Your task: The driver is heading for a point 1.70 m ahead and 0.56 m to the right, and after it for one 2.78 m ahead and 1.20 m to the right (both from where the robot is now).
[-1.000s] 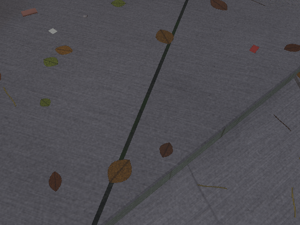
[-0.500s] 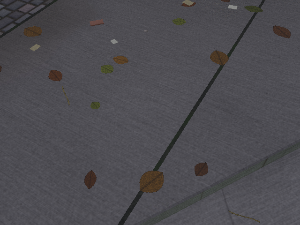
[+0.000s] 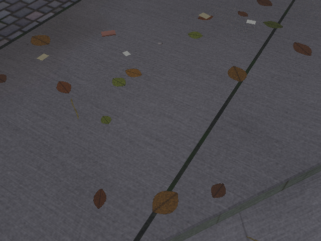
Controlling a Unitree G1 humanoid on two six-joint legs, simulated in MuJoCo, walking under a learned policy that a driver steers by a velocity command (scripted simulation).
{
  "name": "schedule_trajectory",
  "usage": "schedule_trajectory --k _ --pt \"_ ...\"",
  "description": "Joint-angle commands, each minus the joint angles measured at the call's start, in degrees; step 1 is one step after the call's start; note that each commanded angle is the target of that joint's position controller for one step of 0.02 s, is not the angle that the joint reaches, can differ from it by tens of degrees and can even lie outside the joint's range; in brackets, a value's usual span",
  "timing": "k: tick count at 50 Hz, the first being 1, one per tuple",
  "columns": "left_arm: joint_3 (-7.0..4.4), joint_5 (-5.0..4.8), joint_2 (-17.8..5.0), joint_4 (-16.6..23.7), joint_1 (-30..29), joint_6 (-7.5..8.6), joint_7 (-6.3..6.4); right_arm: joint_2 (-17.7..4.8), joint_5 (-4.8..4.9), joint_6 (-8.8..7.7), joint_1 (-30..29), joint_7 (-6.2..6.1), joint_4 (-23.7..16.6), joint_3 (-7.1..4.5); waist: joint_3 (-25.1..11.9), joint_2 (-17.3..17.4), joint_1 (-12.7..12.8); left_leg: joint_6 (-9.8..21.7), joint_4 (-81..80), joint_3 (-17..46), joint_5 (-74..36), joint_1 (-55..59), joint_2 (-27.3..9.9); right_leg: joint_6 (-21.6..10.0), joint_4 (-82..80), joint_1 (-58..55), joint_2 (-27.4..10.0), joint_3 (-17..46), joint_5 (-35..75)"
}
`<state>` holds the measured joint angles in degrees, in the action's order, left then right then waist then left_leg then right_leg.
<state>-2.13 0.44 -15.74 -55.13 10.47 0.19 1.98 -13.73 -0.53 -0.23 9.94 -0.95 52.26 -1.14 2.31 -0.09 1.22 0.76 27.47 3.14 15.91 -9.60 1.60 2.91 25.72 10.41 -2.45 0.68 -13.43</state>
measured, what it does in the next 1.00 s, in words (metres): walks ahead: left foot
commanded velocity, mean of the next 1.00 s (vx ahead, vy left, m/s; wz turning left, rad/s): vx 0.21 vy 0.00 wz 0.00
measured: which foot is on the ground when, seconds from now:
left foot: down 0.00-0.58, up 0.60-0.96, down 0.98-1.00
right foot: down 0.00-0.98, up 1.00-1.00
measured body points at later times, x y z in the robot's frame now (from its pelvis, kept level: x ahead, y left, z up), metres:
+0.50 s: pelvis +0.02 -0.01 +0.00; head +0.01 -0.01 +0.45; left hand +0.05 +0.25 -0.15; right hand +0.05 -0.27 -0.15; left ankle -0.01 +0.11 -0.74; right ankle +0.00 -0.15 -0.73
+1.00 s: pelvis +0.22 +0.01 -0.02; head +0.24 +0.01 +0.43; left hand +0.12 +0.26 -0.16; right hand +0.43 -0.23 -0.11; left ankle +0.27 +0.10 -0.74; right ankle +0.02 -0.13 -0.71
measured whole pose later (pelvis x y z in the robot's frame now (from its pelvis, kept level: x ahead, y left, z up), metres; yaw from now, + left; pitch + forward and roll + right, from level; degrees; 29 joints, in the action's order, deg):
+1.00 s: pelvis +0.22 +0.01 -0.02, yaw -1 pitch +2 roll +0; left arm -1.0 -0.1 -13.0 -61.1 28.6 2.5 1.0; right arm -13.3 1.1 -5.9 -0.7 1.7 49.7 -1.6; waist 0.8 -0.8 3.0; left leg 4.6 32.9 -4.3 10.9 -22.6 0.3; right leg -0.1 35.2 0.0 -2.1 1.6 -26.6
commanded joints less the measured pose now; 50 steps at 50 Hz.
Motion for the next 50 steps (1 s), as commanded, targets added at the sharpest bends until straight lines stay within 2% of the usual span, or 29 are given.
schedule_trajectory --k 1,18,19,20,22,23,25,26,27,28,29,30,31,32,33,34,35,36,37,39,41,42,45,46,47,48,49,50 --pt "-1.14 -0.09 -6.4 1.2 -0.5 0.54 0.34 -7.1 0.09 -0.66 -0.8 -0.24 -1.4 -1.41 -1.9 0.8 -0.2 1.3 -6.1 3.4 -9.5 -1.9 -3.6 -0.5 -2.7 -1.5 -0.4 0.3 6.9" --pt "-0.47 -0.31 -5.6 -3.6 1.1 0.2 0.64 -7.2 0.32 -0.5 1.3 -0.73 4.9 -0.54 -1.1 0.4 -0.5 0.7 -5.7 1.5 -9.8 -2.3 -2.3 -1.1 -2.7 -0.9 0.1 -0.3 7.3" --pt "-0.31 -0.34 -4.9 -4.3 2.1 0.12 0.66 -6.9 0.34 -0.41 2.2 -0.83 5.6 -0.45 -2.3 0.8 -0.5 0.9 -6.3 1.2 -4.0 -1.9 -1.9 -1.2 -2.4 -1.3 0.9 -1.2 2.5" --pt "0.34 1.13 -3.3 -5.4 3.5 -0.72 -0.31 -6.5 -1.03 0.3 4.0 -0.93 6.5 -0.25 -1.1 1.6 -1.0 2.1 -9.1 5.1 3.8 -2.5 -4.8 -2.6 -2.8 -0.7 -0.9 1.1 -2.1" --pt "0.16 1.4 -3.5 -4.4 2.2 -1.16 -1.18 -9.3 -0.94 1.3 4.2 -0.72 6.6 -1.36 2.7 4.6 -1.2 4.8 -11.2 8.2 23.0 -4.9 -5.3 -4.2 1.6 4.2 2.3 -1.3 -15.4" --pt "0.16 1.58 -3.5 -3.8 1.2 -1.08 -1.51 -10.0 -0.86 1.5 4.9 -0.56 6.6 -1.76 4.8 5.6 -1.8 6.1 -13.1 11.0 28.5 -5.4 -6.9 -4.7 3.9 7.6 3.2 -2.0 -17.5" --pt "0.63 1.87 -1.6 -2.9 1.0 -0.21 -2.04 -11.1 -0.68 1.39 6.7 -0.39 7.0 -2.49 6.2 9.0 -2.1 8.9 -16.3 17.6 32.5 -4.7 -11.8 -5.4 8.9 10.5 3.9 -4.0 -13.6" --pt "0.76 1.91 -1.1 -2.7 1.6 0.46 -2.15 -10.6 -0.64 1.19 6.9 -0.26 7.2 -2.59 6.3 9.3 -1.8 9.7 -16.5 18.9 31.4 -6.0 -13.0 -6.0 9.3 8.9 3.3 -3.9 -11.3" --pt "0.8 1.63 -0.7 -3.0 3.4 1.16 -2.22 -10.0 -0.62 0.97 5.8 -0.08 7.0 -2.6 5.9 8.9 -0.5 9.5 -15.5 17.7 29.6 -8.1 -12.5 -6.8 6.9 5.0 3.1 -3.8 -10.3" --pt "0.75 1.31 -0.7 -4.2 7.4 1.84 -2.16 -9.1 -0.53 0.72 3.2 0.12 6.2 -2.53 5.5 7.3 1.7 8.4 -12.2 14.4 27.2 -12.1 -10.3 -7.7 1.8 -1.5 3.2 -3.0 -10.4" --pt "-0.69 -2.99 -5.1 -5.4 10.3 3.47 -1.15 -8.2 3.13 -1.11 -3.2 -0.67 2.7 -2.03 6.5 2.7 3.8 5.2 -5.7 8.2 18.7 -15.8 -6.1 -8.6 -1.7 -3.1 0.2 2.8 -12.6" --pt "-1.51 -3.37 -8.2 -7.0 16.3 4.52 -0.89 -4.7 3.12 -2.76 -5.2 -0.83 1.6 -1.11 4.9 -7.1 5.5 1.7 8.1 -1.0 11.2 -22.4 0.2 -12.0 -9.3 -10.6 -6.1 15.1 -19.5" --pt "-2.63 -2.9 -12.5 -8.2 22.1 5.1 -1.15 -4.7 2.43 -4.42 -5.1 -0.9 0.0 -1.04 3.7 -16.2 6.6 0.0 20.0 -3.9 13.4 -30.7 1.7 -17.6 -16.5 -16.6 -17.1 33.4 -19.7" --pt "-1.91 -1.56 -9.7 -8.0 21.8 5.87 -1.26 -6.9 2.74 -5.37 -5.6 -0.57 -0.2 -1.65 4.9 -11.5 5.6 0.3 31.1 -0.1 16.3 -35.9 -0.8 -19.1 -16.9 -17.6 -19.9 37.6 -16.6" --pt "-1.48 -1.12 -7.7 -7.0 19.2 6.5 -1.5 -6.3 3.12 -6.04 -3.7 0.09 0.4 -1.65 5.3 -8.1 3.5 1.4 36.1 1.1 13.0 -38.8 -3.2 -18.1 -16.1 -18.4 -18.8 33.8 -12.5" --pt "-1.15 -0.99 -6.2 -6.1 17.4 6.88 -1.82 -5.8 3.06 -6.56 -2.9 0.65 0.9 -1.65 4.8 -6.1 2.6 2.5 37.6 0.8 8.5 -40.6 -5.1 -16.7 -16.0 -19.3 -17.1 29.0 -9.3" --pt "-0.81 -1.13 -5.1 -5.6 16.3 6.77 -2.08 -6.2 2.76 -6.87 -4.0 1.09 0.7 -1.93 5.0 -4.5 2.3 2.9 36.7 0.0 4.9 -41.6 -6.5 -15.3 -16.8 -19.6 -15.8 24.5 -4.1" --pt "-0.37 -0.99 -3.9 -5.3 16.0 6.37 -2.12 -6.3 2.33 -6.97 -5.3 1.45 0.2 -2.17 4.7 -4.2 2.2 2.6 34.5 -0.8 2.0 -40.1 -7.5 -14.2 -17.7 -18.5 -14.0 19.9 1.4" --pt "-0.11 -0.85 -3.1 -5.2 16.3 5.84 -2.0 -5.4 2.1 -6.94 -5.9 1.81 -0.2 -2.04 4.3 -5.0 2.1 2.0 31.7 -2.1 0.2 -38.2 -7.6 -13.6 -18.4 -17.4 -12.3 15.9 6.0" --pt "0.02 -0.71 -3.3 -4.5 16.1 4.86 -1.25 -3.2 1.8 -6.64 -8.4 2.38 -1.3 -1.35 4.1 -5.1 2.1 0.1 24.2 -4.6 -4.0 -33.7 -6.5 -13.2 -18.9 -13.4 -9.3 9.5 11.5" --pt "-0.28 -0.54 -5.4 -3.8 16.3 4.26 -0.55 -1.0 1.65 -6.29 -11.6 2.76 -2.8 -0.2 4.1 -6.0 2.6 -1.0 15.7 -7.2 -8.7 -24.9 -4.1 -12.9 -19.4 -6.5 -7.3 5.0 13.6" --pt "-0.53 -0.53 -6.4 -3.8 17.4 4.02 -0.46 -0.8 1.82 -5.93 -12.0 2.78 -3.1 0.05 3.7 -7.2 2.5 -1.2 14.4 -7.9 -9.5 -21.0 -3.4 -13.1 -19.5 -4.3 -7.9 4.5 14.2" --pt "-0.92 -1.64 -7.2 -3.4 17.0 3.69 -0.32 -4.1 1.94 -5.14 -11.9 2.88 -4.1 -0.43 4.4 -7.2 0.0 1.4 11.2 -6.7 -9.1 -18.8 -3.2 -12.4 -17.0 -6.9 -11.7 5.2 22.0" --pt "-0.92 -1.92 -7.0 -3.8 17.0 3.14 -0.32 -5.2 1.63 -5.09 -10.5 2.68 -4.9 -0.94 2.8 -7.8 -2.3 3.1 10.2 -6.7 -4.8 -17.3 -2.1 -11.5 -12.8 -10.3 -12.3 4.9 34.4" --pt "-0.45 -1.52 -5.6 -4.0 17.7 2.54 -0.49 -7.9 1.73 -5.46 -5.7 2.56 -4.0 -2.37 -1.7 -6.0 -5.4 5.3 6.1 -7.8 -3.9 -10.1 -0.3 -9.8 -1.8 -13.4 -10.1 2.4 49.0" --pt "-0.51 -1.12 -6.6 -3.0 16.3 2.44 -0.57 -9.8 2.21 -5.7 3.7 2.55 -0.8 -3.81 -7.2 -6.6 -9.6 6.2 -0.6 -8.8 -12.1 3.2 0.9 -8.1 10.1 -10.3 -7.9 0.7 53.2" --pt "-0.37 -0.42 -7.3 -0.9 13.8 3.05 -1.05 -12.3 2.06 -5.27 14.3 2.05 2.1 -4.9 -13.6 -5.3 -13.4 7.7 -1.9 0.8 -10.3 22.8 -7.0 -6.8 24.8 4.0 -5.6 2.1 37.2" --pt "1.63 1.1 2.0 0.5 17.6 4.62 -1.53 -17.2 0.88 -4.59 15.3 1.83 2.5 -5.12 -16.5 14.5 -7.4 11.9 -1.4 23.0 -27.1 36.5 -23.0 -4.2 45.0 24.2 4.1 2.2 -15.8"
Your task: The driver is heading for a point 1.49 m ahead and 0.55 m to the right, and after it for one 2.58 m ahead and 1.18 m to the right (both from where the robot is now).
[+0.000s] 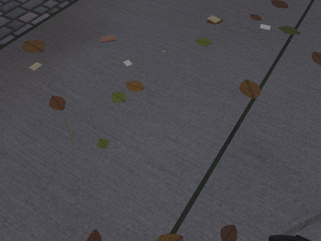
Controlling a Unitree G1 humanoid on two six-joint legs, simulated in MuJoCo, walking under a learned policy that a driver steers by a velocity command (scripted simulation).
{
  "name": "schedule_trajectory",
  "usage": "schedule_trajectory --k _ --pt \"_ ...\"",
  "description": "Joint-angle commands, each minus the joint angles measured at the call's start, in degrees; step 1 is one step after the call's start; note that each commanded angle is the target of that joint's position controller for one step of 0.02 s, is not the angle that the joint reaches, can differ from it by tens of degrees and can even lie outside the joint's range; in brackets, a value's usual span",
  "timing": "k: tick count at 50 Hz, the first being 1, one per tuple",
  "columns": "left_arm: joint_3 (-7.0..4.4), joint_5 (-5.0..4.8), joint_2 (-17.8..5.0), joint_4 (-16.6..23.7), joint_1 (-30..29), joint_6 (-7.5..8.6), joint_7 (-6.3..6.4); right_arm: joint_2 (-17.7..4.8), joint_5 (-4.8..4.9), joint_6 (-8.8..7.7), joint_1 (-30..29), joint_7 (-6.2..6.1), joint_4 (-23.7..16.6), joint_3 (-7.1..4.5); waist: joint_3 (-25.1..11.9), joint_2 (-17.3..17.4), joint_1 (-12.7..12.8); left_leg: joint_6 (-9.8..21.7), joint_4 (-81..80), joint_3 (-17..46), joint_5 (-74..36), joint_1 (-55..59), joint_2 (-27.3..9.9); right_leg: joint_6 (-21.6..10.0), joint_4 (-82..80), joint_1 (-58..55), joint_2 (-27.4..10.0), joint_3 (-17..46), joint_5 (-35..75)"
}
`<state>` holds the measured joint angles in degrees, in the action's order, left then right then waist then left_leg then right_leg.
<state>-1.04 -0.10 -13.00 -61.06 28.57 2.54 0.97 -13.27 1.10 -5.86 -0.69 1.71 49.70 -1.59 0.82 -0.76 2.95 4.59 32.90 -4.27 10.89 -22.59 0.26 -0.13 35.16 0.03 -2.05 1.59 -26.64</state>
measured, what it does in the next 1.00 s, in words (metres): climbs, turning right: right foot 0.10 m higher, then left foot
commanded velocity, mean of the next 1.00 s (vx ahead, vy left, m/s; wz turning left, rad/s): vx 0.49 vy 0.00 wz -0.48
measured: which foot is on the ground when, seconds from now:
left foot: down 0.00-0.46, up 0.48-0.98, down 1.00-1.00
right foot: up 0.00-0.44, down 0.46-1.00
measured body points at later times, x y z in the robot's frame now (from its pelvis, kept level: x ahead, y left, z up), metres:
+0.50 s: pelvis +0.29 -0.04 +0.01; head +0.35 -0.04 +0.46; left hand +0.55 +0.10 -0.09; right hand +0.15 -0.24 -0.12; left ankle +0.07 +0.10 -0.66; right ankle +0.42 -0.10 -0.63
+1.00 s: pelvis +0.62 -0.12 +0.09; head +0.63 -0.14 +0.54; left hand +0.70 +0.13 -0.04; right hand +0.75 -0.43 +0.04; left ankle +0.79 -0.10 -0.63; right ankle +0.42 -0.09 -0.62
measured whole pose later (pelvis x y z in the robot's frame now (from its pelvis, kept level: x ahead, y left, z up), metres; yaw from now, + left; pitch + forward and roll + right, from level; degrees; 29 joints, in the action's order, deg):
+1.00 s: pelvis +0.62 -0.12 +0.09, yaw -33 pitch +4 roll +0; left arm -2.4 0.1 -13.8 -53.4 30.0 6.1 -3.6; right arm -12.7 -0.6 -4.6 -3.8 1.5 36.6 1.6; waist -2.7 1.2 4.6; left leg 1.6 28.3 1.2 1.2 -31.2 1.0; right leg -8.2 27.0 0.2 10.0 14.1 -26.8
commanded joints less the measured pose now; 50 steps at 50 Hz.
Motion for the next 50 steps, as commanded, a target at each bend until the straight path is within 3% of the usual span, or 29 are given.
schedule_trajectory --k 1,2,4,6,12,13,14,17,19,20,21,22,23,24,25,26,27,28,29,30,32,34,37,42,44,46,48,49,50 --pt "0.0 -1.64 -2.7 4.7 0.4 4.03 -0.44 -13.9 -1.53 1.08 28.6 -0.68 5.9 -4.15 -17.3 10.9 -11.9 14.1 -13.6 41.4 -17.2 44.4 -26.5 -1.1 45.7 39.4 5.2 10.4 -4.8" --pt "-1.2 -3.83 -5.7 5.6 -2.8 4.49 -0.39 -10.3 -1.56 0.88 24.5 -0.63 5.6 -3.12 -7.3 6.7 -9.5 13.3 -15.6 32.8 -14.3 36.7 -25.1 -1.6 48.8 43.5 2.1 8.9 -2.0" --pt "-1.86 -3.68 -5.2 7.0 -8.5 2.93 0.02 -3.5 -1.56 0.74 17.6 0.13 5.2 -1.25 0.8 4.4 -6.4 7.9 -19.3 19.8 -6.7 24.0 -18.8 -1.7 51.2 44.3 -2.1 3.9 5.6" --pt "-1.96 -3.31 -2.3 7.3 -7.4 0.58 -0.09 -0.4 -2.25 0.63 16.4 0.29 6.6 -0.45 3.8 6.9 -3.2 4.4 -21.2 11.2 -5.8 16.1 -15.0 -2.9 54.7 44.2 -3.0 3.3 9.3" --pt "-0.78 -1.2 1.0 14.4 -15.6 -1.44 -0.62 -2.1 -3.89 0.74 21.6 -2.54 9.5 -0.04 5.7 6.4 -2.2 5.2 -22.3 1.4 -17.1 11.3 -14.4 0.0 57.1 56.0 -2.6 0.3 14.5" --pt "-0.66 4.73 1.6 20.1 -25.7 -2.58 -0.58 -3.2 -4.22 -0.71 27.5 -2.56 11.5 -0.25 8.3 2.3 -2.9 5.7 -23.6 2.5 -18.1 13.4 -16.6 -1.9 61.3 62.4 -0.4 -4.2 8.4" --pt "-0.39 5.01 2.2 22.4 -28.9 -2.94 -0.31 -3.9 -3.98 -1.48 29.2 -2.68 12.2 -0.4 9.2 1.4 -3.0 5.1 -24.2 2.5 -16.7 16.9 -17.2 -3.2 60.1 67.8 -1.1 -2.9 6.2" --pt "1.54 3.05 4.3 27.7 -35.1 -2.08 -0.43 -2.7 -3.88 -1.26 32.8 -3.62 14.3 0.1 9.3 2.8 -2.9 3.4 -26.4 0.1 -13.5 26.6 -16.1 -6.8 57.0 77.7 -2.3 -3.2 -0.9" --pt "2.61 2.41 3.5 28.2 -34.5 -1.46 -2.21 -1.3 -2.8 -0.24 31.1 -4.24 12.7 0.58 6.6 0.0 -2.3 4.1 -29.6 -6.2 -23.2 21.6 -12.5 -7.5 38.7 60.5 -1.7 -12.0 4.8" --pt "2.76 1.77 3.4 27.5 -31.8 -1.56 -3.24 -1.9 -1.47 -0.1 29.9 -4.53 11.0 0.85 3.0 -1.3 -1.3 4.2 -28.1 -9.3 -45.9 17.1 -13.0 -8.9 28.1 43.7 1.2 -15.9 8.7" --pt "1.85 1.82 1.6 26.1 -26.9 -1.91 -3.46 -6.2 -1.11 -0.23 30.2 -4.79 9.8 0.13 -3.0 3.0 1.2 4.2 -19.6 -8.9 -74.3 18.9 -15.6 -9.3 28.2 32.4 5.8 -18.4 6.4" --pt "0.67 1.32 -0.9 24.2 -18.6 -2.27 -3.36 -11.2 -1.43 0.23 28.9 -4.64 8.5 -1.36 -9.8 7.9 4.9 3.4 -7.2 -8.8 -88.1 24.7 -16.8 -10.5 25.1 26.5 8.4 -17.1 4.1" --pt "-0.59 0.88 -3.9 21.8 -7.5 -2.19 -3.38 -14.7 -0.98 0.26 25.9 -3.65 6.8 -2.74 -17.7 11.5 9.5 2.1 7.8 -8.2 -88.7 27.9 -17.5 -12.9 17.9 16.4 9.7 -12.3 6.6" --pt "-2.3 0.82 -7.2 21.0 -4.6 -1.79 -3.3 -14.0 -0.47 -0.37 26.4 -2.79 5.5 -3.23 -21.5 11.0 10.5 -0.4 24.3 -7.6 -65.2 20.5 -15.0 -14.9 8.4 5.3 7.2 0.6 5.1" --pt "-4.67 0.4 -15.2 19.5 -8.9 -1.85 -2.85 -3.6 -0.77 -0.29 27.5 -0.46 0.1 -1.21 -22.1 -10.3 3.8 -5.0 54.0 -6.0 9.0 -6.7 0.9 -23.8 -6.5 -7.9 -11.6 37.8 10.6" --pt "-5.62 0.57 -14.9 21.0 -10.1 -2.42 -1.99 -7.0 -2.77 -0.9 25.2 0.3 -1.7 -2.23 -26.0 -1.1 3.6 -3.0 64.8 9.0 4.7 -12.6 1.0 -22.7 -15.1 -8.2 -13.6 54.3 10.3" --pt "-3.57 2.19 -12.4 13.0 5.0 -0.79 -2.52 -5.7 -4.7 -0.02 28.9 3.56 1.1 -2.25 -11.2 5.7 8.1 0.0 75.9 21.6 -5.0 -25.0 2.0 -13.4 -12.6 -1.1 -10.6 48.2 2.5" --pt "-3.44 2.61 -9.7 8.3 1.3 0.96 -3.4 -4.6 -5.77 -0.51 27.2 3.74 -1.0 -1.89 -3.0 5.2 2.6 0.4 78.3 19.6 -6.4 -29.8 1.1 -11.4 -12.7 5.7 -9.4 39.9 9.9" --pt "-2.08 3.19 -6.1 7.5 -4.9 2.01 -3.76 -1.2 -7.66 -0.99 25.2 2.88 -4.5 -0.22 -3.4 5.1 -0.8 1.5 79.7 19.3 -3.8 -32.3 1.3 -11.7 -11.0 8.4 -7.8 32.7 13.4" --pt "-0.75 4.57 -1.5 6.2 -9.9 2.84 -4.61 1.3 -7.08 -0.79 22.1 2.22 -6.3 1.09 -2.6 7.8 -4.5 3.6 80.3 18.2 -5.4 -34.4 -1.1 -11.0 -10.9 14.2 -5.1 25.0 9.9" --pt "0.78 4.99 1.3 7.6 -15.7 4.95 -5.46 -0.6 -4.95 -0.09 21.1 1.23 -8.0 1.5 -1.9 4.0 -8.6 3.1 77.7 16.7 -7.3 -34.9 -3.4 -11.3 -14.0 23.4 -5.0 21.1 15.0" --pt "0.68 4.43 -1.1 7.2 -14.2 7.09 -5.39 -1.8 -4.69 -0.36 16.7 0.19 -10.4 2.08 -2.3 1.2 -8.6 1.9 67.5 12.3 -8.4 -32.8 -4.6 -7.5 -14.4 28.3 0.8 12.1 17.7" --pt "0.02 5.4 -5.9 7.8 -6.1 7.83 -3.83 -4.0 -3.12 -1.66 8.6 -0.48 -13.8 1.53 -4.3 -1.9 -4.7 -3.5 52.8 6.5 -9.6 -25.2 -2.8 -4.7 -13.7 28.9 5.7 8.4 31.2" --pt "-1.24 1.78 -7.1 9.6 -0.3 7.79 -6.02 -1.8 -4.72 2.22 -3.9 0.51 -17.8 2.22 -0.1 -3.4 -1.7 -8.8 14.5 6.2 -12.6 -20.9 -2.1 -9.8 -17.1 12.7 -0.1 17.4 38.9" --pt "-2.3 1.45 -8.5 8.5 4.0 6.76 -6.95 -2.7 -4.74 3.16 -7.8 1.18 -18.2 1.97 1.9 -4.3 -0.3 -8.1 5.4 5.7 -12.1 -22.8 -1.4 -11.0 -15.0 3.8 -3.4 19.9 42.3" --pt "-2.97 2.33 -8.4 7.4 7.3 5.63 -6.96 -3.4 -4.08 2.91 -11.5 1.39 -18.3 2.01 1.8 -3.2 1.4 -6.4 -0.7 4.7 -10.7 -22.4 -0.6 -11.5 -13.5 -2.2 -5.7 22.1 47.1" --pt "-3.67 3.23 -9.6 8.6 3.7 4.98 -6.88 -5.1 -3.09 2.26 -9.5 0.45 -17.0 1.45 -0.5 -3.0 -1.1 -3.6 -4.2 3.6 -10.2 -11.4 0.8 -10.4 -11.8 -0.7 -6.2 22.0 59.6" --pt "-3.21 -3.65 -7.0 12.8 -3.6 2.86 -2.29 -9.7 0.87 -0.52 0.7 -1.67 -15.4 -0.99 -4.3 -4.8 -5.2 -1.3 -9.8 5.6 -6.9 -0.8 3.6 -7.5 -3.1 -1.1 -2.0 22.5 69.6" --pt "-2.36 -2.14 -7.8 14.8 -8.7 2.39 -1.07 -11.8 0.83 -1.99 13.0 -2.55 -12.4 -1.9 -14.2 -5.5 -12.0 2.0 -6.4 9.9 -14.2 19.1 -3.1 -6.4 7.7 6.8 -0.8 20.7 65.9"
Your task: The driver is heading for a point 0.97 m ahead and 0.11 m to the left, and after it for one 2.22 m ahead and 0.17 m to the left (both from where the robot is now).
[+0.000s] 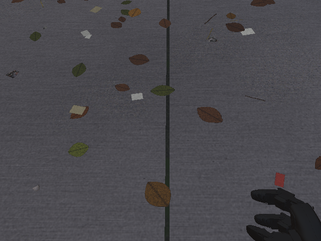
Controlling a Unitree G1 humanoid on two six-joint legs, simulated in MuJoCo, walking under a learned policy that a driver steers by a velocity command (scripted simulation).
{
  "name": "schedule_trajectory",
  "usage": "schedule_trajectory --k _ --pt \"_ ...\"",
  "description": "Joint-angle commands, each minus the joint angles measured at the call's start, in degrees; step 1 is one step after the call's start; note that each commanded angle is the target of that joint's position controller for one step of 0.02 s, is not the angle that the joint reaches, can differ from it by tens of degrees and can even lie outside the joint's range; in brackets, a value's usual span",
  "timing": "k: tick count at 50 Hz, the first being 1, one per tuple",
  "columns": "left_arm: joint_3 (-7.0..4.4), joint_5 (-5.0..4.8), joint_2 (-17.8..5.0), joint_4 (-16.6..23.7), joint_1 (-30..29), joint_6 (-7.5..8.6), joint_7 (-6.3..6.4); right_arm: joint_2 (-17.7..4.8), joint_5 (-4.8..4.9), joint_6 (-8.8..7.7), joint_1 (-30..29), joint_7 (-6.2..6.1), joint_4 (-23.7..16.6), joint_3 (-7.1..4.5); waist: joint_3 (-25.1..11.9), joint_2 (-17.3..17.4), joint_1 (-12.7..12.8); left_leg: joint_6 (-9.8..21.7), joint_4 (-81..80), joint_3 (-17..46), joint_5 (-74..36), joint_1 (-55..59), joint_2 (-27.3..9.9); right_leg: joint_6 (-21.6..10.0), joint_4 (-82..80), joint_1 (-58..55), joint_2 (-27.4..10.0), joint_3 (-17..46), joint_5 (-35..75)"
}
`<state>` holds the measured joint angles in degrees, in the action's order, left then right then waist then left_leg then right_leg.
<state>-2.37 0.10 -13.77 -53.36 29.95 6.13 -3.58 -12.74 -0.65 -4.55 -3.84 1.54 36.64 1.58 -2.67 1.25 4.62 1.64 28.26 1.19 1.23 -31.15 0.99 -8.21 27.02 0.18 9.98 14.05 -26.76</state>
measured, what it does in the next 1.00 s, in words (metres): walks ahead: right foot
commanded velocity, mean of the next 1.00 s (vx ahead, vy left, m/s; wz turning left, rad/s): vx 0.50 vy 0.00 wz -0.05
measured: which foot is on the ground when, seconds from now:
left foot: down 0.00-0.52, up 0.54-1.00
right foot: down 0.00-0.00, up 0.02-0.50, down 0.52-1.00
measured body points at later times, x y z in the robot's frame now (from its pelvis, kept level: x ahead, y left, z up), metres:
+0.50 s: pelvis +0.26 -0.03 +0.01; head +0.29 -0.04 +0.46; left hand +0.55 +0.12 -0.05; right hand +0.18 -0.30 -0.12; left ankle +0.14 +0.12 -0.72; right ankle +0.36 -0.16 -0.71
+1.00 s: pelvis +0.51 -0.05 +0.01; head +0.54 -0.04 +0.46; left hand +0.53 +0.24 -0.12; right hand +0.73 -0.27 -0.09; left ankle +0.65 +0.08 -0.70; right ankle +0.36 -0.17 -0.72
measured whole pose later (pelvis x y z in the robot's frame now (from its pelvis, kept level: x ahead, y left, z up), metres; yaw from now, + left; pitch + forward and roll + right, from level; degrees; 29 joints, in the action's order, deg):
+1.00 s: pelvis +0.51 -0.05 +0.01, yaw +3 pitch +2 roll -2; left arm -5.4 -0.8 -15.2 -47.3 20.0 4.0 0.9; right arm -13.9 1.0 -1.5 3.7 3.3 42.5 -2.6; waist 0.7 2.1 3.8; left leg 3.8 38.4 -2.0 6.7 -35.2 -4.2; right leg 3.1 17.1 -4.6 -2.3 -15.8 -22.8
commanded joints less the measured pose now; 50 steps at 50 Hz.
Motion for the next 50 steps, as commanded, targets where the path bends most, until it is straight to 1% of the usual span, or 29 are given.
schedule_trajectory --k 1,2,3,4,5,6,7,9,12,14,17,21,23,24,25,26,27,28,29,30,31,32,34,36,40,43,47,49,50 --pt "-0.33 0.24 -4.3 8.2 -7.0 -1.06 3.89 -15.1 1.59 -3.26 24.7 -3.32 2.2 -5.83 -20.4 1.1 -13.1 8.6 2.9 14.3 -12.6 46.8 -15.6 3.2 29.7 17.4 -6.8 2.3 32.9" --pt "1.16 -0.97 -0.1 9.1 1.6 -1.14 3.86 -13.8 0.39 -2.41 24.7 -3.32 2.4 -5.8 -25.2 19.2 -8.7 17.2 -3.1 38.4 -7.5 59.9 -26.8 6.1 44.6 36.0 -0.6 0.0 -5.4" --pt "-0.13 -1.7 -7.2 8.9 -1.0 -1.58 4.28 -8.3 0.9 -1.73 21.4 -3.7 1.2 -5.26 -17.6 11.4 -9.2 14.3 -6.3 37.4 2.8 52.8 -25.3 6.4 50.5 41.3 -6.5 -1.3 -2.1" --pt "-1.12 -2.17 -9.2 10.5 -7.1 -2.36 4.28 -5.7 1.21 -1.38 18.2 -3.88 1.1 -4.68 -8.3 5.6 -9.7 11.2 -8.4 27.4 4.2 42.9 -22.6 7.3 51.9 42.7 -8.5 -4.2 3.4" --pt "-1.34 -2.19 -8.3 12.0 -10.3 -2.81 4.28 -5.8 1.11 -1.42 16.5 -3.46 1.8 -4.53 -2.3 0.3 -8.0 9.9 -11.4 21.2 2.3 33.9 -20.0 7.8 51.6 41.9 -10.6 -6.1 6.8" --pt "-1.64 -1.82 -7.5 13.0 -11.5 -3.0 4.19 -6.0 0.82 -1.75 15.5 -3.08 2.6 -4.68 1.0 -0.2 -6.5 9.7 -13.7 16.9 1.6 28.7 -17.9 7.9 50.2 41.4 -12.1 -6.5 8.7" --pt "-1.58 -2.11 -6.1 13.8 -10.6 -3.41 3.89 -6.0 0.26 -2.06 15.2 -2.77 3.4 -4.69 1.9 1.4 -4.9 9.3 -16.0 12.9 2.5 25.2 -16.2 7.8 49.5 39.5 -13.7 -6.9 9.8" --pt "-1.38 -2.45 -4.2 15.1 -10.5 -4.28 3.97 -5.9 0.75 -2.58 14.4 -2.1 4.7 -5.12 2.9 3.2 -3.7 9.6 -18.7 7.2 1.2 21.6 -14.7 8.1 46.9 39.0 -15.7 -8.1 10.1" --pt "-1.03 -1.57 -3.4 18.0 -14.8 -4.41 4.0 -8.6 0.37 -3.1 15.9 -1.4 7.0 -6.09 3.5 1.4 -3.7 11.4 -20.3 3.0 -4.7 19.6 -14.7 8.9 38.4 40.2 -16.8 -7.8 13.8" --pt "-0.61 -1.22 -3.2 19.0 -18.0 -3.91 3.64 -9.8 0.5 -2.81 16.1 -1.36 7.7 -6.39 3.0 0.9 -4.4 11.3 -20.3 -0.1 -6.3 20.4 -13.7 8.6 29.5 39.1 -17.0 -8.7 19.5" --pt "-0.02 -1.21 -2.7 20.7 -25.0 -2.87 2.67 -11.7 1.54 -2.05 18.5 -1.38 9.2 -6.67 3.6 0.3 -7.0 10.2 -19.4 -2.5 -6.8 22.8 -13.0 7.8 16.8 36.5 -16.1 -12.0 25.9" --pt "-0.18 -1.81 -3.8 23.7 -31.6 -2.25 1.65 -13.5 2.42 -0.7 23.7 -1.15 11.8 -7.03 4.8 1.9 -9.3 9.3 -16.8 -1.2 -6.8 30.7 -16.2 6.2 8.6 36.8 -14.6 -14.1 22.5" --pt "-0.72 -1.56 -4.9 24.3 -31.1 -2.09 1.34 -14.1 2.7 0.11 24.1 -1.27 12.7 -7.11 3.9 3.6 -7.8 8.2 -13.0 -1.4 -13.8 33.5 -17.0 4.4 5.4 33.2 -12.7 -15.5 17.9" --pt "-1.49 -1.17 -6.0 23.5 -27.3 -1.94 1.43 -14.4 3.02 0.46 23.6 -1.34 13.0 -6.99 1.8 4.0 -5.0 7.1 -8.0 -2.3 -21.9 32.7 -16.0 3.2 2.2 25.7 -10.8 -16.9 18.2" --pt "-3.0 -0.82 -8.5 20.9 -18.9 -1.89 1.82 -13.6 3.04 0.62 23.8 -1.43 13.3 -6.5 -2.9 3.4 -0.7 5.7 1.4 -4.1 -27.2 29.2 -13.4 1.5 -0.1 12.6 -9.2 -17.7 20.7" --pt "-4.63 -0.05 -12.9 18.7 -8.1 -2.11 2.73 -11.4 1.86 0.12 22.8 -1.53 11.9 -5.39 -10.4 0.4 4.0 3.3 16.7 -5.7 -15.6 16.8 -10.6 -1.8 3.0 -5.8 -17.5 -8.9 25.3" --pt "-5.51 0.79 -18.5 18.4 -4.4 -2.32 3.35 -4.5 0.85 -1.1 27.4 -1.02 9.8 -3.1 -17.9 -13.9 1.5 -0.4 38.2 -5.4 24.5 -6.6 -1.2 -10.9 -1.2 -24.3 -34.2 18.0 21.7" --pt "-4.57 0.64 -13.6 18.3 -2.3 -2.27 3.4 -9.6 2.28 -2.11 25.4 -0.7 11.0 -4.4 -21.7 -10.2 4.1 -0.2 46.7 4.8 32.3 -12.1 -1.2 -12.2 -5.7 -24.0 -35.4 25.6 18.3" --pt "-3.6 0.32 -11.2 17.7 -5.5 -2.02 3.35 -11.4 3.77 -2.19 21.2 -0.65 9.2 -5.26 -12.3 -9.1 3.1 -0.2 48.2 4.6 28.3 -16.3 -3.8 -9.6 -6.6 -17.3 -33.3 15.6 20.5" --pt "-2.88 -0.1 -8.7 17.6 -9.4 -1.78 3.19 -10.6 3.42 -1.94 18.7 -0.87 8.7 -5.13 -7.5 -6.9 1.0 -0.3 45.7 3.4 23.4 -15.2 -6.3 -7.5 -7.9 -9.6 -30.3 7.9 22.7" --pt "-2.39 -0.14 -6.7 17.4 -12.9 -1.5 2.88 -10.1 2.5 -1.39 17.7 -1.11 8.6 -5.38 -3.8 -6.1 -1.1 -0.7 42.8 3.2 20.2 -12.9 -7.7 -6.1 -10.3 -2.4 -28.1 3.1 24.0" --pt "-2.05 0.08 -5.1 17.3 -15.2 -0.95 2.64 -9.6 2.28 -0.38 19.1 -1.21 9.0 -5.69 -1.9 -7.1 -3.4 -1.0 41.2 3.8 17.7 -9.0 -8.9 -5.1 -13.0 3.1 -26.6 -0.7 24.5" --pt "-2.45 0.25 -5.0 16.2 -17.0 0.15 2.46 -6.7 2.53 1.4 21.0 -1.23 9.5 -5.38 0.1 -6.4 -5.6 -1.8 40.0 4.0 14.7 -5.9 -9.0 -5.0 -17.3 8.7 -26.3 -5.1 24.6" --pt "-2.98 0.73 -6.0 15.0 -17.0 0.73 2.84 -6.0 2.34 2.19 19.2 -1.36 8.6 -5.47 2.4 -5.2 -6.1 -2.5 37.3 5.0 10.7 -7.9 -9.0 -4.7 -19.4 10.2 -26.1 -9.7 26.8" --pt "-3.75 0.76 -7.6 12.7 -15.4 0.61 3.94 -4.8 1.79 2.15 13.7 -0.49 6.9 -5.22 4.5 -4.7 -4.7 -2.4 25.0 4.0 -1.1 -9.4 -8.4 -2.3 -19.8 8.2 -24.3 -18.3 28.7" --pt "-4.44 0.31 -9.3 11.3 -13.1 0.21 4.48 -3.9 1.57 2.0 7.5 0.58 4.8 -4.71 6.3 -3.8 -2.3 -1.4 16.7 0.8 -4.5 -8.4 -7.8 -1.3 -19.8 5.9 -25.1 -21.6 28.2" --pt "-5.35 -0.95 -10.9 9.2 -10.7 -1.19 4.66 -4.7 1.75 2.17 2.5 1.76 1.8 -4.88 7.9 -4.1 -1.0 1.2 11.1 -2.1 2.6 -10.0 -6.8 0.1 -16.0 -2.0 -27.6 -23.5 31.3" --pt "-5.76 -1.32 -12.4 9.1 -11.5 -1.93 4.89 -5.9 1.69 2.31 3.6 2.1 1.0 -5.59 6.2 -5.7 -2.7 3.3 9.9 -5.3 8.5 -5.5 -4.2 1.4 -10.2 -4.1 -27.8 -25.1 46.2" --pt "-5.96 -1.56 -13.3 9.2 -12.2 -2.37 5.07 -7.2 1.72 2.43 6.9 2.05 1.4 -6.36 3.6 -6.7 -4.8 4.6 9.6 -7.4 11.1 -0.1 -1.6 2.3 -4.3 -4.3 -27.4 -26.1 56.8"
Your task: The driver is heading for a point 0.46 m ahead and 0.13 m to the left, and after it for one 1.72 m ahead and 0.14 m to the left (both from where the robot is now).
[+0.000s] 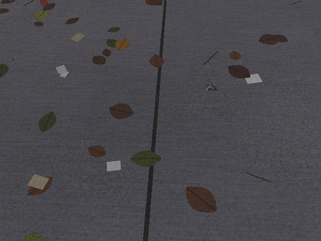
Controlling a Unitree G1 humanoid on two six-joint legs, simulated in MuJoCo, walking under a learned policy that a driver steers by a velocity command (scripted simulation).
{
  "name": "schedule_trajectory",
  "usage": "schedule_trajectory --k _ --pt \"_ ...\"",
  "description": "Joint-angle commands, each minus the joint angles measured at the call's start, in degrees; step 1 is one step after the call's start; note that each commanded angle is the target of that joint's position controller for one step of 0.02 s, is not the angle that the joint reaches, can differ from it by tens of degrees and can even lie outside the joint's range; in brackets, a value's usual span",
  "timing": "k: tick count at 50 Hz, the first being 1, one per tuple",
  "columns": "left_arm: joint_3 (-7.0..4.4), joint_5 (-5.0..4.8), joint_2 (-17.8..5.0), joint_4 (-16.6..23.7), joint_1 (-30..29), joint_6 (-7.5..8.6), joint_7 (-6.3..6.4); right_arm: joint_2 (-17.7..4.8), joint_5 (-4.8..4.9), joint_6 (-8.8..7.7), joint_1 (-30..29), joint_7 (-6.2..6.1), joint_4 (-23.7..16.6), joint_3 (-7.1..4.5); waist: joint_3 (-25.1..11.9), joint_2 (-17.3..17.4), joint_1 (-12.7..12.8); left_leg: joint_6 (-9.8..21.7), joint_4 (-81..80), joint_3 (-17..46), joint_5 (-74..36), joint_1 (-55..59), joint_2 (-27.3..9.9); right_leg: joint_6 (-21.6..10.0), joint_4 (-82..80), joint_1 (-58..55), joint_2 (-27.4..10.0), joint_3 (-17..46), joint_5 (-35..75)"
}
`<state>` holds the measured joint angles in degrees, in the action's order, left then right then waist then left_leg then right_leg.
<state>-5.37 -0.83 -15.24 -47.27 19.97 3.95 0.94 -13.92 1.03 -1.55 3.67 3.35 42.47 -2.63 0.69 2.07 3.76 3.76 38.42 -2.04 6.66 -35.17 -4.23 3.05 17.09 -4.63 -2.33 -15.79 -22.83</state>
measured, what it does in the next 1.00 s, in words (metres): walks ahead, turning left: left foot, then right foot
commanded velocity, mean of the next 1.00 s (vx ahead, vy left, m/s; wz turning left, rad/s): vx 0.33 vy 0.00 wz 0.40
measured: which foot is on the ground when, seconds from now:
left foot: up 0.00-0.02, down 0.04-0.52, up 0.54-0.88, down 0.90-1.00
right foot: down 0.00-0.06, up 0.08-0.50, down 0.52-0.92, up 0.94-1.00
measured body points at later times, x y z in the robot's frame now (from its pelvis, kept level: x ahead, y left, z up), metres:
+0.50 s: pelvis +0.28 +0.03 +0.01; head +0.31 +0.05 +0.45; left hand +0.45 +0.32 -0.06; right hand +0.41 -0.24 -0.10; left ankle +0.15 +0.11 -0.73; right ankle +0.46 -0.05 -0.72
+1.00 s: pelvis +0.39 +0.06 +0.01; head +0.40 +0.08 +0.46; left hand +0.38 +0.34 -0.12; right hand +0.66 -0.08 -0.07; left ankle +0.37 +0.20 -0.73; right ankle +0.45 -0.04 -0.72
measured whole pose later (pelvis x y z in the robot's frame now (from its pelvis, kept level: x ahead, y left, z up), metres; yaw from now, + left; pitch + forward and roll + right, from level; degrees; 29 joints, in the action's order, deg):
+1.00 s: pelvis +0.39 +0.06 +0.01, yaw +23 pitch +1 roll +0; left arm -2.2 -0.2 -14.6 -45.2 12.2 0.9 -0.6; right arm -12.6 -1.3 1.8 6.9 -1.4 36.3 -2.4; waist 1.4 -1.1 3.0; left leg -0.9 30.9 0.3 13.4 -18.2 -1.4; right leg 0.8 35.0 18.3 -0.9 -1.5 -19.7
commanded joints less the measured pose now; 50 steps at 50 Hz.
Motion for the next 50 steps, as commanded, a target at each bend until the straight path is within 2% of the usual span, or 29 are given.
schedule_trajectory --k 1,2,3,4,5,6,7,8,9,12,17,22,25,26,27,28,29,30,31,33,36,39,42,44,45,46,47,48,50 --pt "-2.85 -1.0 -12.1 3.3 -3.5 -0.7 0.68 -8.3 0.2 -0.57 7.2 0.06 -2.6 -3.6 -4.1 -6.7 -8.5 4.2 -4.2 -6.0 3.6 14.6 6.9 -7.4 16.2 2.3 -13.0 1.9 58.8" --pt "-2.24 -0.67 -10.8 3.8 -2.5 -0.58 0.94 -12.7 0.23 -0.31 16.6 -0.8 0.0 -5.8 -9.5 -4.3 -12.4 6.4 -5.6 -2.5 0.1 31.2 7.5 -4.9 30.6 11.8 -10.6 1.2 51.6" --pt "-0.13 1.64 -4.0 7.0 0.4 0.38 0.77 -20.4 0.48 -0.16 19.6 -1.85 0.4 -7.56 -13.2 10.9 -9.2 15.3 -8.9 26.3 3.7 50.4 -7.7 -0.4 53.3 37.3 -2.3 2.5 9.1" --pt "0.93 0.64 -3.7 8.2 -0.9 2.84 0.15 -19.5 -0.09 -1.03 20.4 -1.47 -1.9 -6.59 -23.3 9.8 -9.4 21.7 -19.5 51.0 10.5 58.1 -15.1 -0.3 63.6 47.1 4.6 17.7 -12.1" --pt "-0.01 -1.69 -7.4 9.6 -7.3 4.1 -0.53 -15.0 -0.53 -1.6 19.8 -1.2 -1.5 -5.36 -18.0 4.5 -11.3 18.1 -21.5 44.1 9.2 56.4 -13.8 -1.7 65.1 53.5 1.6 21.2 -7.7" --pt "0.35 -1.56 -6.9 9.9 -8.9 4.79 -0.5 -12.6 -0.05 -1.96 17.2 -1.34 -1.6 -4.71 -12.2 3.0 -9.8 16.1 -20.7 35.8 5.2 48.9 -11.6 -2.9 61.3 53.9 -0.9 20.6 -2.8" --pt "0.16 0.07 -6.9 9.3 -9.1 4.95 0.06 -10.4 0.22 -2.0 12.7 -1.53 -2.4 -4.09 -8.4 -0.3 -7.1 14.1 -20.6 29.6 0.2 40.2 -9.1 -3.1 56.4 50.4 -3.2 20.5 0.9" --pt "-0.45 1.13 -7.7 9.2 -8.6 4.4 0.46 -8.4 -0.26 -2.01 9.7 -1.68 -3.5 -3.35 -6.2 -0.5 -4.8 13.2 -21.9 25.5 -5.4 33.0 -7.4 -2.9 53.2 45.8 -4.6 20.5 3.4" --pt "-0.69 1.16 -7.7 9.5 -7.7 3.65 0.36 -8.4 -0.79 -2.11 8.5 -1.87 -4.3 -3.28 -5.8 1.3 -3.3 13.8 -23.0 24.7 -8.9 28.5 -6.8 -2.4 51.7 42.4 -4.9 20.7 4.3" --pt "-0.2 1.58 -5.5 10.1 -8.7 2.13 0.3 -9.6 -0.4 -2.53 9.2 -2.84 -4.2 -3.65 -4.2 0.1 -2.6 13.3 -24.7 19.4 -13.7 22.8 -4.4 -0.5 43.5 40.7 -4.2 19.1 7.8" --pt "1.23 1.16 -2.8 12.7 -19.3 2.26 -0.54 -10.6 0.36 -1.85 13.1 -4.09 -3.1 -4.03 -2.0 2.8 -6.6 9.5 -23.7 16.0 -7.7 20.6 -0.6 0.7 21.3 37.2 0.1 18.3 24.5" --pt "0.35 0.18 -5.7 14.3 -23.3 3.46 -2.0 -10.5 0.74 -1.03 16.4 -4.42 -2.3 -4.18 -1.4 3.9 -7.7 8.4 -18.5 23.8 -0.9 25.5 -3.4 -0.8 11.9 33.4 2.3 20.3 23.3" --pt "-1.02 1.31 -7.8 13.0 -15.8 4.39 -1.67 -9.5 0.47 -0.26 13.4 -4.78 -3.9 -4.13 -4.2 5.3 -2.9 4.2 -6.8 24.4 -13.0 26.8 0.5 -4.3 5.8 22.3 3.1 18.6 24.0" --pt "-1.71 2.67 -10.4 12.7 -9.7 4.63 -1.33 -6.7 -0.17 -0.44 12.1 -4.72 -5.8 -3.22 -11.2 2.0 0.0 1.4 5.6 21.3 -9.3 21.6 3.8 -7.8 8.6 8.9 -4.5 23.9 34.2" --pt "-2.4 3.88 -14.0 12.2 -4.1 3.87 -0.96 -3.5 -0.27 -0.66 20.1 -4.93 -6.3 -2.34 -19.9 -12.7 -2.0 -3.2 24.8 13.9 20.1 4.0 11.7 -17.2 11.2 -11.7 -19.8 42.0 48.3" --pt "-2.02 2.04 -12.0 11.5 -2.6 2.95 -1.33 -7.7 0.18 -0.77 23.6 -4.7 -6.5 -2.49 -23.9 -21.1 -2.6 -4.9 36.5 13.2 33.4 -4.0 10.0 -21.8 8.6 -14.0 -26.1 55.6 42.9" --pt "-0.87 1.57 -7.7 12.9 -5.3 2.15 -0.98 -11.6 0.59 -0.04 20.6 -4.77 -6.0 -3.76 -17.5 -13.5 -1.6 -6.4 41.5 13.5 29.2 -6.8 7.1 -19.9 7.6 -8.5 -23.0 48.7 39.1" --pt "-0.07 1.71 -5.6 13.4 -8.0 1.21 -0.59 -12.4 0.36 0.85 15.4 -4.89 -7.0 -4.08 -12.6 -8.6 -1.4 -7.2 41.5 10.6 25.3 -7.1 5.3 -17.5 7.4 -2.1 -19.9 39.7 39.9" --pt "0.31 1.8 -4.9 13.2 -10.3 0.6 -0.5 -11.8 -0.07 1.67 12.9 -4.95 -7.8 -4.26 -8.7 -6.3 -2.3 -7.8 39.5 9.4 23.2 -6.1 3.8 -16.4 6.4 4.5 -17.0 34.1 42.2" --pt "0.26 2.13 -5.4 12.2 -12.9 0.15 -0.42 -8.7 0.32 3.21 13.7 -4.85 -8.2 -4.01 -5.1 -8.5 -5.0 -7.8 33.5 7.1 20.9 -0.6 1.9 -14.8 3.0 14.5 -13.2 26.4 40.6" --pt "-0.34 2.34 -7.4 10.3 -13.2 0.1 -0.38 -4.8 -0.33 3.53 12.2 -4.94 -9.0 -2.71 -6.1 -9.6 -5.0 -7.9 23.4 5.4 18.1 3.6 2.4 -17.1 0.6 17.0 -13.0 22.9 45.1" --pt "0.27 1.2 -6.6 8.8 -15.3 -0.39 -0.84 -3.1 -1.38 2.97 11.1 -4.4 -8.2 -1.58 -9.9 -8.9 -5.6 -6.9 9.3 4.9 10.3 13.6 2.0 -16.8 1.0 18.5 -11.5 19.6 44.9" --pt "0.71 0.02 -6.8 7.1 -14.5 -0.84 -1.82 -4.2 -1.57 2.75 9.1 -3.99 -7.7 -1.81 -8.9 -9.2 -5.4 -6.0 -3.8 3.1 3.2 21.1 3.8 -15.1 2.7 19.4 -9.8 20.3 34.0" --pt "1.39 -0.42 -5.8 6.3 -13.1 -1.13 -2.07 -5.7 -1.99 2.37 8.4 -3.98 -8.0 -2.27 -6.9 -8.2 -6.0 -3.9 -15.2 3.2 -2.8 28.7 4.1 -11.2 4.6 22.9 -7.5 21.6 21.5" --pt "2.02 0.55 -4.5 6.0 -10.9 -1.06 -2.25 -8.7 -2.6 2.27 8.2 -4.51 -9.2 -2.8 -7.8 -4.8 -5.1 -1.9 -15.6 9.3 -10.9 34.1 -2.2 -7.4 7.4 26.0 -5.1 21.6 12.3" --pt "2.39 1.9 -3.3 6.0 -7.7 -0.89 -2.66 -12.6 -3.13 2.73 7.2 -5.4 -10.7 -3.42 -8.3 4.1 -2.4 2.2 -13.4 15.1 -20.1 37.3 -11.1 -4.0 13.8 31.3 0.0 18.0 -1.9" --pt "2.66 0.74 -2.6 6.4 -6.9 -1.4 -2.0 -11.0 -2.97 3.09 5.4 -5.37 -9.4 -3.33 -8.9 12.3 -1.8 6.6 -16.6 16.6 -6.9 29.2 -13.1 -2.5 16.2 28.6 0.9 14.9 -2.7" --pt "1.95 0.35 -5.5 6.2 -8.5 -2.05 -1.41 -9.2 -2.56 2.88 3.0 -5.11 -10.1 -3.09 -5.5 10.7 -2.7 6.0 -18.1 15.4 0.1 25.9 -10.4 -1.8 18.4 27.7 1.2 14.4 0.0" --pt "0.94 0.58 -7.0 6.3 -9.6 -3.49 -0.67 -9.6 -2.15 2.47 3.2 -5.3 -9.7 -3.45 -3.3 10.4 -3.7 5.1 -17.6 13.9 -1.8 24.9 -10.1 -1.7 23.2 29.7 1.8 13.6 1.2"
